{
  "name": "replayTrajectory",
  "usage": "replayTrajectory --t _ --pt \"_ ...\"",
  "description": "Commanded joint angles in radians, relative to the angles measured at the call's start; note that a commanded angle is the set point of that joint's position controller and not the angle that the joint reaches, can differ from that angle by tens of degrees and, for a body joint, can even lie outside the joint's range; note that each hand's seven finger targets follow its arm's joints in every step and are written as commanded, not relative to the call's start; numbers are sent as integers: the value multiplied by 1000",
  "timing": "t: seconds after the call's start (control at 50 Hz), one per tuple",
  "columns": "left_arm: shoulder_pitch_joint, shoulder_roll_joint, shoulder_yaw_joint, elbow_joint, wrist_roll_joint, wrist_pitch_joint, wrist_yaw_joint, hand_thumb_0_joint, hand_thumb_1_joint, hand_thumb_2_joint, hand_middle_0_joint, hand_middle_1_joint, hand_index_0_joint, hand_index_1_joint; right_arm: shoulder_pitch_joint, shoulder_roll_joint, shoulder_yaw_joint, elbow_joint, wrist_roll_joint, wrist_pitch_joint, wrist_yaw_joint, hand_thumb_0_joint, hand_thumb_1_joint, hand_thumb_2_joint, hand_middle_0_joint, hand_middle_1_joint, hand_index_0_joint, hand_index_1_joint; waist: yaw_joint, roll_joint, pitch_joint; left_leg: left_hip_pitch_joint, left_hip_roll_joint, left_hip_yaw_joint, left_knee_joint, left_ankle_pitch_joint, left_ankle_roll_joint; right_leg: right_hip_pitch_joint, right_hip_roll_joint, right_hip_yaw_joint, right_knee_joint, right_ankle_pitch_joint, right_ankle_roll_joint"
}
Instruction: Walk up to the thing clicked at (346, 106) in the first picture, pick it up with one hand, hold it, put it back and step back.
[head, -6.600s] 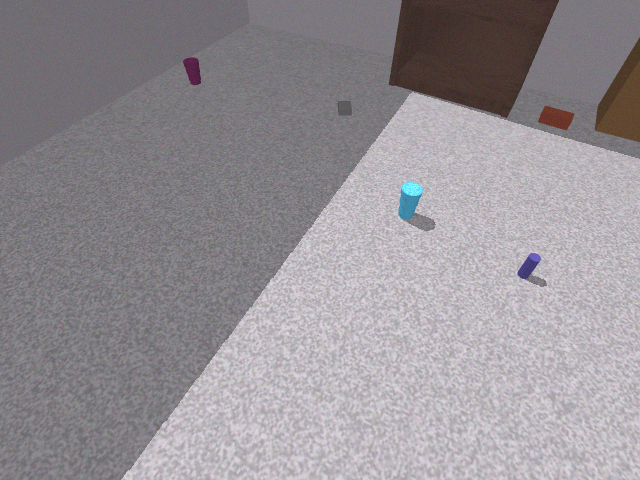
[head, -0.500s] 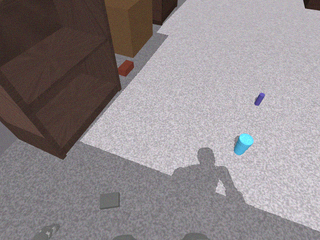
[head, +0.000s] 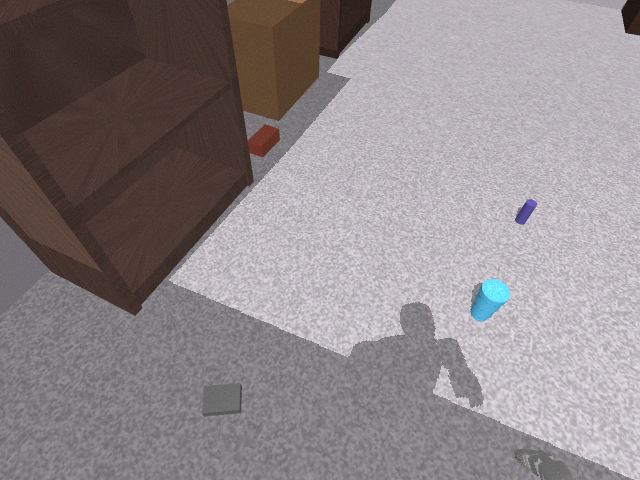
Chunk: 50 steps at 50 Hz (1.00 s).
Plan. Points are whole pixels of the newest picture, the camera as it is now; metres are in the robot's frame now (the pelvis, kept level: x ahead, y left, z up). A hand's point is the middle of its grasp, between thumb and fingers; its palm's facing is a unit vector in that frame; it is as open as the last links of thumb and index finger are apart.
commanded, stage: walk up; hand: left
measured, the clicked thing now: (222, 399) +0.44 +0.28 -0.75
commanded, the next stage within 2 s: none
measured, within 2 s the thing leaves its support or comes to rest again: neither
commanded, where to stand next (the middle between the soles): +0.07 -0.01 m, yaw +2 degrees
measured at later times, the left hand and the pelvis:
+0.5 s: hand out of the picture +0.09 +0.26 -0.15, palm faces -0.01 -0.95 -0.32, open 7.4 cm; pelvis +0.01 +0.01 +0.01, yaw +1 degrees
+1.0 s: hand out of the picture +0.02 +0.24 -0.16, palm faces +0.00 -0.91 -0.42, open 7.4 cm; pelvis -0.04 -0.04 -0.02, yaw +1 degrees
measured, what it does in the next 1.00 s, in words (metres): steps on the spot: right foot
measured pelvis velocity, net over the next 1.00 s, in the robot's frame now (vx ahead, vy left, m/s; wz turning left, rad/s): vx -0.04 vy -0.04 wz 0.01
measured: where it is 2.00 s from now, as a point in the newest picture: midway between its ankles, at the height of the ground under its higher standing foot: outside the picture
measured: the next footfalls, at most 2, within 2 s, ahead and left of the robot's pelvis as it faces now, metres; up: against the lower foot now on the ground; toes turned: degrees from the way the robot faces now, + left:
right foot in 0.94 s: -0.02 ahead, -0.14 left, +0.00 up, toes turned +1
left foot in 1.36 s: +0.07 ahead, +0.13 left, +0.00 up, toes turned +8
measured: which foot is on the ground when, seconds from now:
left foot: down 0.00-0.94, up 0.96-1.00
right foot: down 0.00-0.78, up 0.80-0.92, down 0.94-1.00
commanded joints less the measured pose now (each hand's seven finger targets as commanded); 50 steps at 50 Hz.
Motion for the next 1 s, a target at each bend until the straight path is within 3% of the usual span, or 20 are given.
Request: replayTrajectory --t 0.0,0.04,0.28,0.42,0.62,0.64,0.66,0.7,0.72,0.78,0.8,0.82,0.84,0.86,0.88,0.9,0.92,0.94,0.96,0.98 --pt "-61 221 48 -49 -4 -23 5 0 900 900 -200 -300 -200 -300 -44 -207 -42 -31 -7 -26 -11 0 -900 -900 200 300 200 300 -10 3 -129 84 94 -131 -142 -102 38 -15 -112 132 -189 -32 -47" --pt "-51 220 49 -43 -7 -24 4 0 900 900 -200 -300 -200 -300 -43 -202 -39 -27 -4 -30 -12 0 -900 -900 200 300 200 300 -6 6 -145 90 97 -129 -151 -57 34 16 -111 124 -190 6 -46" --pt "-22 206 46 -32 -4 -23 0 0 900 900 -200 -300 -200 -300 -38 -198 -41 -31 -7 -33 -12 0 -900 -900 200 300 200 300 -5 40 -144 67 112 -158 -223 -112 26 66 -102 91 -204 40 -33" --pt "-15 211 46 -34 -4 -30 4 0 900 900 -200 -300 -200 -300 -28 -184 -39 -33 0 -33 -14 0 -900 -900 200 300 200 300 -7 3 -176 124 100 -119 -171 64 25 78 -116 99 -219 134 -30" --pt "-3 208 47 -32 -4 -27 7 0 900 900 -200 -300 -200 -300 -34 -177 -40 -36 -1 -25 -15 0 -900 -900 200 300 200 300 -6 -2 -163 129 103 -120 -174 83 25 77 -116 90 -227 132 -25" --pt "-18 263 78 -56 0 -5 11 0 900 900 -200 -300 -200 -300 -31 -241 -61 -38 -3 -14 -24 0 -900 -900 200 300 200 300 -11 -20 -72 69 100 -130 -103 300 37 17 -105 81 -137 296 -30" --pt "0 251 82 -69 -5 5 14 0 900 900 -200 -300 -200 -300 -16 -235 -64 -47 3 -8 -29 0 -900 -900 200 300 200 300 -10 -8 -111 87 114 -127 -83 377 47 31 -100 58 -105 329 -34" --pt "20 234 83 -97 -6 15 13 0 900 900 -200 -300 -200 -300 2 -247 -73 -73 6 -3 -30 0 -900 -900 200 300 200 300 -8 32 -193 104 146 -155 -82 398 80 55 -77 39 -29 296 -36" --pt "23 226 84 -111 -3 22 11 0 900 900 -200 -300 -200 -300 6 -253 -80 -87 2 1 -32 0 -900 -900 200 300 200 300 -10 58 -230 102 171 -181 -97 383 102 59 -49 26 30 239 -38" --pt "84 209 94 -128 6 52 4 0 900 900 -200 -300 -200 -300 -44 -294 -105 -147 -13 11 -40 0 -900 -900 200 300 200 300 5 197 -231 -7 282 -292 -154 261 207 28 9 29 285 -188 -43" --pt "118 206 98 -133 6 61 2 0 900 900 -200 -300 -200 -300 -60 -302 -111 -177 -20 17 -42 0 -900 -900 200 300 200 300 16 218 -224 -47 306 -298 -147 257 238 16 7 39 366 -236 -45" --pt "142 202 101 -139 4 65 1 0 900 900 -200 -300 -200 -300 -78 -295 -113 -201 -26 22 -44 0 -900 -900 200 300 200 300 27 211 -217 -61 307 -287 -113 313 250 0 4 46 398 -252 -47" --pt "164 197 104 -144 2 65 1 0 900 900 -200 -300 -200 -300 -90 -284 -117 -220 -33 28 -46 0 -900 -900 200 300 200 300 39 208 -209 -82 292 -265 -69 377 237 12 -6 48 372 -237 -50" --pt "189 187 106 -146 4 62 1 0 900 900 -200 -300 -200 -300 -97 -271 -113 -228 -34 33 -46 0 -900 -900 200 300 200 300 60 184 -215 -54 259 -234 -7 387 200 18 -20 45 232 -177 -56" --pt "205 182 101 -140 16 44 5 0 900 900 -200 -300 -200 -300 -102 -245 -104 -226 -27 35 -42 0 -900 -900 200 300 200 300 79 127 -215 -4 187 -188 91 287 141 8 -43 60 1 -59 -60" --pt "185 233 107 -145 32 18 10 0 900 900 -200 -300 -200 -300 -69 -200 -94 -224 -16 41 -36 0 -900 -900 200 300 200 300 53 -60 -183 -80 42 -132 240 68 82 23 -125 231 -171 19 -66" --pt "120 323 126 -173 44 -5 18 0 900 900 -200 -300 -200 -300 -14 -136 -75 -228 -16 42 -35 0 -900 -900 200 300 200 300 16 -245 -129 -251 -93 -106 328 -330 22 60 -279 450 -220 81 -109" --pt "72 369 130 -205 46 -19 26 0 900 900 -200 -300 -200 -300 -20 -162 -84 -233 -21 47 -38 0 -900 -900 200 300 200 300 25 -179 -135 -179 -64 -189 422 -412 12 -73 -391 502 -195 155 -251" --pt "55 364 130 -213 39 -31 33 0 900 900 -200 -300 -200 -300 -25 -190 -95 -225 -20 50 -34 0 -900 -900 200 300 200 300 22 -132 -121 -150 -60 -214 502 -383 18 -118 -381 501 -193 165 -260" --pt "26 332 124 -212 35 -43 41 0 900 900 -200 -300 -200 -300 -10 -192 -103 -213 -21 51 -26 0 -900 -900 200 300 200 300 -4 -74 -100 -180 -67 -228 550 -304 14 -74 -336 424 -171 205 -226"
